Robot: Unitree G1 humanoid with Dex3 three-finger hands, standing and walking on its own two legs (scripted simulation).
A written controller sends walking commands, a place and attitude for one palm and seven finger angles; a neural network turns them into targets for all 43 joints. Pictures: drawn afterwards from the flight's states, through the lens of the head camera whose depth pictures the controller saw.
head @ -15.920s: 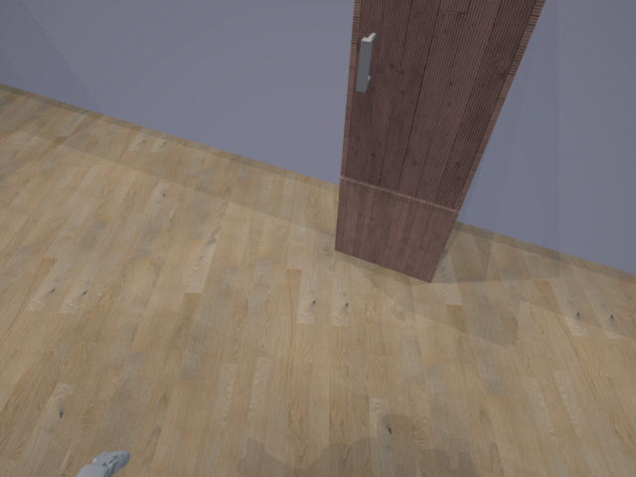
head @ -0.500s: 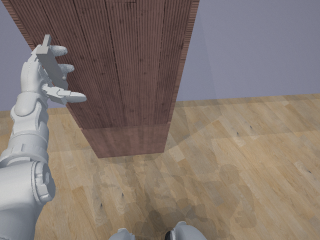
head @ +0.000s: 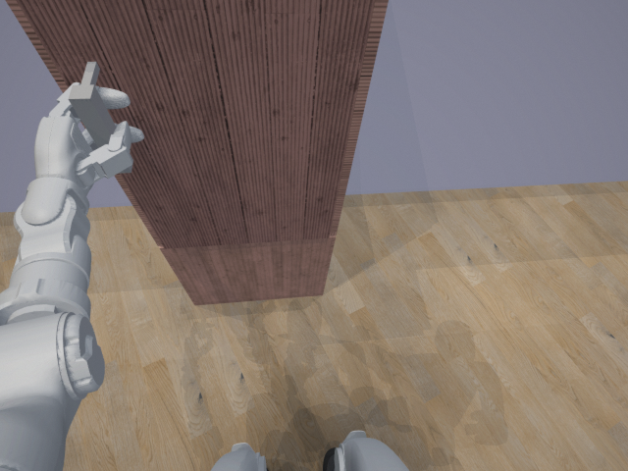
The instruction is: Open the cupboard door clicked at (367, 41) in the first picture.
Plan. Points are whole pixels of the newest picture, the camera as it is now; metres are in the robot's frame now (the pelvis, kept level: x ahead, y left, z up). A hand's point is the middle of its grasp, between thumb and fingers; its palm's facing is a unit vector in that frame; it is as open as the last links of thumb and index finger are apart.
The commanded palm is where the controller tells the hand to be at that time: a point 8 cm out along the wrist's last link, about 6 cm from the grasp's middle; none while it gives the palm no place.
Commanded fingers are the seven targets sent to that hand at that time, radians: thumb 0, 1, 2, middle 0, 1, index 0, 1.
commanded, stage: close the thumb around the handle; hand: left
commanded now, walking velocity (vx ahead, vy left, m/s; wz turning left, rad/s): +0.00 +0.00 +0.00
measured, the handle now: (108, 120) +0.54 +0.23 +0.10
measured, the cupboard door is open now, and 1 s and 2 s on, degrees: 0 34 46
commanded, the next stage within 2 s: pull the door open along its arc in 0.06 s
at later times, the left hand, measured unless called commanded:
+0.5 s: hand (124, 178) +0.45 +0.20 +0.10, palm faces +0.01 -1.00 -0.01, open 5.9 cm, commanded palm +0.39 +0.25 +0.09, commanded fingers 0.00 0.90 0.90 -0.40 -1.35 -0.40 -1.35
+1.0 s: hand (198, 269) +0.32 +0.10 +0.10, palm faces +0.45 -0.89 +0.01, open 5.9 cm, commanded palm +0.27 +0.14 +0.09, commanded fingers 0.00 0.90 0.90 -0.40 -1.35 -0.40 -1.35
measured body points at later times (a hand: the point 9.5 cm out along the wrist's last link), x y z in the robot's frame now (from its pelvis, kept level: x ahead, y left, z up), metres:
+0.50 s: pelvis +0.02 +0.00 +0.01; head +0.08 +0.01 +0.46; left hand +0.44 +0.25 +0.10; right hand +0.05 -0.26 -0.10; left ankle +0.00 +0.10 -0.70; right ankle +0.02 -0.10 -0.70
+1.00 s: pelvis +0.00 -0.01 +0.02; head +0.02 -0.03 +0.47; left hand +0.30 +0.15 +0.10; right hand +0.19 -0.21 -0.08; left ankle +0.00 +0.10 -0.70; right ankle +0.02 -0.10 -0.70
